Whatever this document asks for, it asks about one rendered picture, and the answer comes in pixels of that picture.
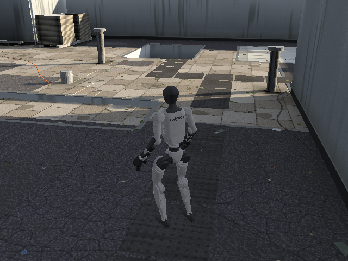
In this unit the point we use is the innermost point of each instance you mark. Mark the robot right upper arm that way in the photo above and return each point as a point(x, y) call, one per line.
point(190, 120)

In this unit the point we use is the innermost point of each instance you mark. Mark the robot left upper arm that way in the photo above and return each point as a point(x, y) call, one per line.
point(157, 121)

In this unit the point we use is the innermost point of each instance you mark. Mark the left robot thigh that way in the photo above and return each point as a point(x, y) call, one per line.
point(159, 165)

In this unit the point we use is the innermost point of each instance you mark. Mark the right robot forearm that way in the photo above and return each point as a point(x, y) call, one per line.
point(189, 136)

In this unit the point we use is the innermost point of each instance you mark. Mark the robot left hand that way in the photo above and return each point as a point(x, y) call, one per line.
point(137, 162)

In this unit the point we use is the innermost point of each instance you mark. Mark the robot right hand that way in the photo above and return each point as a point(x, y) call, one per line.
point(184, 142)

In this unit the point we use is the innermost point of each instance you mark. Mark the robot right foot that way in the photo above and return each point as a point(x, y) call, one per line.
point(189, 217)

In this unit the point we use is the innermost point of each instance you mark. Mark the left robot forearm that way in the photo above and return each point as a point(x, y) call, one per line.
point(147, 151)

